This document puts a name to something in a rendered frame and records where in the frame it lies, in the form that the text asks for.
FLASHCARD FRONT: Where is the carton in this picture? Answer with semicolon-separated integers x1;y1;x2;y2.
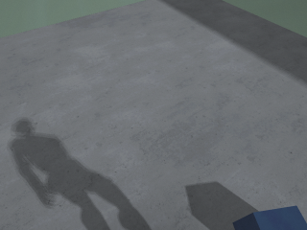
233;206;307;230

